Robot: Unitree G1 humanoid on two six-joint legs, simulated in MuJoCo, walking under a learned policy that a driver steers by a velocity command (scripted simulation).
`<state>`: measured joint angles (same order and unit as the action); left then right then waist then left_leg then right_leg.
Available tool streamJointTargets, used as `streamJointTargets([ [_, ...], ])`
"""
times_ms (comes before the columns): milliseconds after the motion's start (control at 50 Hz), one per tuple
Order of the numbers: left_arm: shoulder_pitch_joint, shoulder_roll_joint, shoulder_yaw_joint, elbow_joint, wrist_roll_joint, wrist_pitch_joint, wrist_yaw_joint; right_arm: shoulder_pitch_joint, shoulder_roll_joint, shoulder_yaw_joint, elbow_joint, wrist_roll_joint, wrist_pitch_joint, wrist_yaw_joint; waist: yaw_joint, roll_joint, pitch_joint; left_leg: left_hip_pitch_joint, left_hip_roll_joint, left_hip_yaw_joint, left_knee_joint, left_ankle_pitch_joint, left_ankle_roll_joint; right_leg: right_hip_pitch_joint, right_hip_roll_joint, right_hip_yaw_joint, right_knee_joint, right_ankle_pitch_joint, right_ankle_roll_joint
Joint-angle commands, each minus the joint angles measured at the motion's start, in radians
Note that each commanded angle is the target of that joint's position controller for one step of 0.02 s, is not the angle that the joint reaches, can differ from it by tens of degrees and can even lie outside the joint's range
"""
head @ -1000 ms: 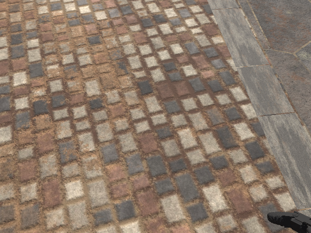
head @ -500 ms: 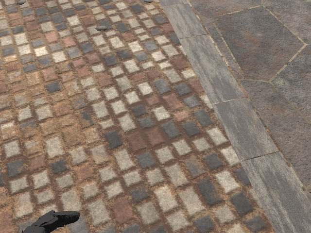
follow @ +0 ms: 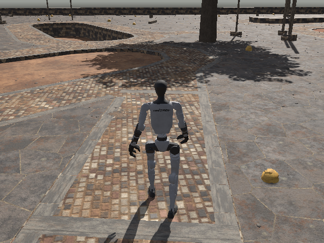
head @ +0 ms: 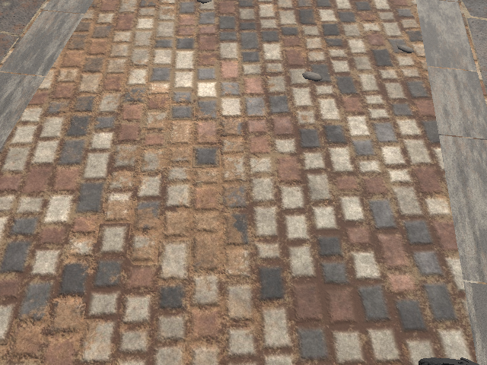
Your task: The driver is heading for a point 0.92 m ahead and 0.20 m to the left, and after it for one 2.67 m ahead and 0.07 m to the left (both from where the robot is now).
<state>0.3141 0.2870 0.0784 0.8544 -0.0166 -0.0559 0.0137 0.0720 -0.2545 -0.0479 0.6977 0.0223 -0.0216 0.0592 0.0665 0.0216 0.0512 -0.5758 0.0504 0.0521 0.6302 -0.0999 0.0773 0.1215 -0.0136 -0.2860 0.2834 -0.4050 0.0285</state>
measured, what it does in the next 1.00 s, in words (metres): walks ahead, turning left: left foot, then right foot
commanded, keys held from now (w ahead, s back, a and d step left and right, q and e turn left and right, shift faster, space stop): w+q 0.56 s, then w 0.42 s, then no key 0.02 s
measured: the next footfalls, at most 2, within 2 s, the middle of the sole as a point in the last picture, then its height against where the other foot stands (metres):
left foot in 0.04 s outside the picture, level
right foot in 0.52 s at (281, 342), level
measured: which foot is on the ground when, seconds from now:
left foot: up 0.00-0.02, down 0.04-0.54, up 0.56-0.98, down 1.00-1.00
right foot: down 0.00-0.04, up 0.06-0.50, down 0.52-1.00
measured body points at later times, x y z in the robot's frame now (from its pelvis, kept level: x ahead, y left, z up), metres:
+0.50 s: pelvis +0.30 +0.02 +0.01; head +0.32 +0.05 +0.45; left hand +0.47 +0.31 -0.06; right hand +0.41 -0.26 -0.10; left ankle +0.15 +0.09 -0.72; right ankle +0.48 -0.06 -0.72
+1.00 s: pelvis +0.54 +0.13 +0.00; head +0.56 +0.16 +0.45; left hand +0.39 +0.39 -0.13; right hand +0.86 +0.04 -0.06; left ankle +0.60 +0.28 -0.73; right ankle +0.48 -0.06 -0.72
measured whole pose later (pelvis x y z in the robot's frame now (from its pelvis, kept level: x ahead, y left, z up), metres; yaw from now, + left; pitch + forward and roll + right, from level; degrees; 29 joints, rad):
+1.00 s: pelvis +0.54 +0.13 +0.00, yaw +26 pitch +2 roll -2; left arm 0.40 0.31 0.06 0.89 -0.03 -0.06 -0.01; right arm 0.04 -0.26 -0.03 0.62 0.01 -0.06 0.03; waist 0.10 0.02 0.02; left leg -0.47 0.04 0.00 0.50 -0.08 0.06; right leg 0.02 -0.02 -0.06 0.34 -0.39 0.03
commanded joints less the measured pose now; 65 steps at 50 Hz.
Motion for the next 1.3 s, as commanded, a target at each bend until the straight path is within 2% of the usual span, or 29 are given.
streamJointTargets([
  [20, -0.060, 0.211, 0.049, -0.061, -0.017, 0.012, 0.013, 0.208, -0.180, -0.080, -0.030, 0.005, -0.003, -0.008, -0.186, -0.099, -0.136, 0.317, -0.115, 0.073, -0.054, -0.053, 0.083, -0.064, -0.238, 0.039, 0.377, 1.129, -0.108],
  [40, -0.053, 0.181, 0.035, -0.074, -0.001, 0.006, 0.016, 0.371, -0.258, -0.115, 0.010, 0.005, 0.007, -0.028, -0.255, -0.020, -0.221, 0.621, -0.053, -0.077, -0.091, -0.032, 0.133, -0.295, -0.193, 0.040, 0.670, 0.849, -0.062],
  [60, 0.037, 0.025, -0.011, -0.128, 0.037, -0.020, 0.002, 0.336, -0.359, -0.126, 0.005, 0.011, 0.001, -0.037, -0.119, 0.246, -0.278, 0.925, 0.199, -0.635, -0.169, -0.168, 0.312, -0.754, 0.020, 0.123, 1.021, -0.134, 0.003],
  [80, -0.042, 0.086, -0.010, -0.141, 0.005, -0.062, -0.012, 0.356, -0.292, -0.102, -0.030, 0.001, -0.019, -0.029, -0.180, 0.131, -0.414, 0.989, 0.277, -0.894, -0.317, -0.289, 0.362, -0.869, 0.047, 0.371, 1.133, -0.212, -0.011],
  [100, -0.141, 0.137, 0.003, -0.173, -0.032, -0.083, -0.021, 0.322, -0.233, -0.086, -0.023, -0.006, -0.034, -0.025, -0.193, 0.076, -0.276, 0.904, 0.256, -0.756, -0.349, -0.225, 0.307, -0.947, -0.003, 0.385, 1.108, -0.113, -0.034],
  [140, -0.153, 0.133, 0.005, -0.163, 0.006, -0.096, -0.008, 0.197, -0.173, -0.068, -0.037, 0.000, -0.044, -0.026, -0.106, -0.020, -0.127, 0.626, 0.170, -0.532, -0.349, -0.016, 0.241, -0.857, -0.079, 0.375, 0.931, 0.031, -0.040],
  [180, -0.120, 0.142, 0.015, -0.158, 0.024, -0.073, -0.009, 0.149, -0.148, -0.057, -0.064, -0.016, -0.046, -0.035, -0.056, 0.008, -0.107, 0.490, 0.128, -0.455, -0.387, 0.124, 0.231, -0.748, -0.102, 0.379, 0.851, 0.090, -0.020],
  [220, -0.123, 0.112, 0.009, -0.163, 0.032, -0.053, -0.008, 0.164, -0.166, -0.062, -0.059, -0.009, -0.049, -0.046, -0.048, 0.003, -0.091, 0.419, 0.109, -0.393, -0.404, 0.221, 0.234, -0.729, -0.098, 0.356, 0.768, 0.124, 0.013],
  [340, -0.336, 0.055, -0.017, -0.224, 0.025, -0.051, -0.019, 0.251, -0.197, -0.069, -0.029, -0.001, -0.032, -0.076, -0.127, 0.052, -0.045, 0.330, 0.017, -0.302, -0.385, 0.119, 0.148, -0.659, -0.015, 0.328, 0.344, 0.473, 0.047],
  [440, -0.399, 0.098, -0.003, -0.252, 0.010, -0.072, -0.041, 0.308, -0.187, -0.068, -0.003, 0.006, -0.017, -0.083, -0.142, 0.075, -0.042, 0.451, 0.071, -0.436, -0.281, 0.037, 0.125, -0.627, 0.016, 0.368, 0.204, 0.437, 0.012],
  [500, -0.257, 0.138, 0.022, -0.220, 0.011, -0.087, -0.037, 0.269, -0.175, -0.066, -0.014, 0.002, -0.010, -0.085, -0.057, 0.113, -0.087, 0.469, 0.056, -0.470, -0.150, 0.156, 0.089, -0.441, 0.025, 0.343, 0.142, 0.360, -0.047],
  [520, -0.134, 0.174, 0.037, -0.202, 0.027, -0.092, -0.030, 0.257, -0.131, -0.049, -0.030, -0.005, -0.013, -0.079, 0.004, 0.080, -0.197, 0.401, 0.004, -0.421, 0.035, 0.153, 0.056, -0.216, -0.059, 0.403, 0.163, 0.364, -0.099],
  [540, 0.011, 0.252, 0.057, -0.188, 0.047, -0.088, -0.022, 0.339, -0.072, -0.030, -0.053, -0.002, -0.017, -0.079, 0.014, -0.106, -0.365, 0.123, -0.116, -0.297, 0.369, -0.096, -0.017, 0.160, -0.281, 0.712, 0.164, 0.263, -0.221],
  [560, 0.056, 0.237, 0.056, -0.156, 0.026, -0.075, -0.032, 0.411, -0.087, -0.021, -0.064, 0.015, -0.023, -0.080, -0.011, -0.358, -0.425, -0.121, -0.140, -0.242, 0.596, -0.502, -0.047, 0.285, -0.420, 1.078, 0.058, 0.016, -0.312],
  [580, 0.011, 0.149, 0.033, -0.170, 0.010, -0.068, -0.032, 0.361, -0.176, -0.041, -0.043, 0.021, -0.022, -0.079, 0.007, -0.221, -0.281, -0.202, -0.074, -0.262, 0.682, -0.437, -0.056, 0.172, -0.388, 1.019, 0.016, -0.135, -0.277],
  [620, -0.067, 0.096, 0.012, -0.165, 0.023, -0.052, -0.030, 0.218, -0.176, -0.044, -0.067, -0.002, -0.021, -0.076, -0.003, -0.087, -0.086, -0.178, -0.019, -0.201, 0.649, -0.300, -0.062, -0.095, -0.295, 0.758, -0.021, 0.028, -0.227],
  [640, -0.089, 0.076, 0.004, -0.157, 0.029, -0.052, -0.030, 0.196, -0.160, -0.046, -0.073, -0.008, -0.021, -0.073, -0.026, -0.092, -0.048, -0.145, 0.008, -0.201, 0.595, -0.263, -0.059, -0.178, -0.258, 0.680, -0.045, 0.114, -0.222],
  [700, -0.093, 0.078, 0.003, -0.131, 0.021, -0.062, -0.034, 0.213, -0.099, -0.032, -0.069, 0.000, -0.017, -0.063, -0.060, -0.126, -0.036, -0.073, 0.032, -0.166, 0.471, -0.235, -0.062, -0.270, -0.218, 0.548, -0.105, 0.259, -0.238],
  [800, -0.071, 0.148, 0.019, -0.094, 0.003, -0.056, -0.031, 0.075, -0.063, -0.004, -0.101, -0.015, -0.037, -0.046, -0.030, -0.090, -0.029, -0.039, 0.052, -0.102, 0.151, -0.011, -0.075, -0.268, -0.199, 0.403, -0.145, 0.412, -0.243],
  [920, 0.029, 0.190, 0.025, -0.034, -0.017, -0.028, -0.029, -0.070, -0.091, -0.007, -0.144, -0.001, -0.049, -0.026, 0.007, -0.107, -0.004, 0.038, 0.008, -0.063, -0.062, 0.036, -0.051, -0.174, -0.239, 0.373, -0.101, 0.434, -0.203],
  [960, 0.021, 0.204, 0.027, -0.023, -0.021, -0.016, -0.024, -0.022, -0.116, -0.020, -0.135, -0.005, -0.051, -0.026, -0.043, -0.113, -0.029, 0.144, -0.020, -0.037, -0.119, 0.004, -0.019, -0.150, -0.245, 0.355, -0.021, 0.568, -0.178],
  [1000, 0.021, 0.161, 0.006, -0.023, -0.010, -0.012, -0.018, 0.216, -0.196, -0.062, -0.066, -0.021, -0.047, -0.039, -0.163, -0.076, -0.180, 0.516, -0.019, -0.047, -0.152, 0.058, 0.036, -0.253, -0.154, 0.267, 0.305, 0.724, -0.112],
  [1020, 0.066, 0.076, -0.026, -0.065, 0.022, -0.024, -0.018, 0.337, -0.298, -0.080, -0.061, -0.053, -0.041, -0.052, -0.173, 0.115, -0.345, 0.876, 0.248, -0.402, -0.130, 0.187, 0.157, -0.572, -0.042, 0.214, 0.681, 0.394, -0.033],
  [1040, 0.120, 0.053, -0.038, -0.049, 0.021, -0.038, -0.020, 0.351, -0.294, -0.075, -0.051, -0.043, -0.035, -0.049, -0.151, 0.251, -0.438, 0.940, 0.370, -0.689, -0.240, 0.281, 0.257, -0.741, 0.052, 0.322, 0.890, -0.214, -0.004],
  [1060, 0.065, 0.149, -0.011, -0.046, -0.002, -0.039, -0.022, 0.308, -0.222, -0.052, -0.054, -0.032, -0.036, -0.044, -0.159, 0.147, -0.338, 0.846, 0.331, -0.577, -0.237, 0.354, 0.228, -0.803, -0.002, 0.376, 0.977, -0.205, -0.006],
  [1080, 0.013, 0.152, -0.009, -0.057, -0.010, -0.036, -0.022, 0.240, -0.187, -0.040, -0.057, -0.025, -0.039, -0.041, -0.131, 0.110, -0.235, 0.727, 0.290, -0.426, -0.234, 0.479, 0.201, -0.819, -0.041, 0.348, 0.962, -0.144, -0.010],
  [1120, -0.003, 0.128, -0.007, -0.044, 0.001, -0.011, -0.012, 0.132, -0.127, -0.025, -0.057, -0.026, -0.044, -0.034, -0.072, 0.059, -0.150, 0.531, 0.214, -0.259, -0.289, 0.534, 0.154, -0.739, -0.092, 0.340, 0.859, -0.043, 0.002],
  [1200, 0.038, 0.073, -0.009, -0.027, 0.003, 0.040, 0.004, 0.059, -0.120, -0.026, -0.019, -0.055, -0.069, -0.045, -0.010, 0.087, -0.128, 0.350, 0.187, -0.093, -0.376, 0.582, 0.158, -0.590, -0.073, 0.352, 0.743, 0.120, 0.037],
  [1300, -0.104, 0.067, -0.012, -0.099, 0.008, 0.044, -0.012, 0.071, -0.167, -0.041, 0.023, -0.044, -0.040, -0.084, -0.058, 0.069, -0.108, 0.413, 0.198, -0.009, -0.393, 0.487, 0.145, -0.608, -0.077, 0.320, 0.528, 0.286, 0.029],
])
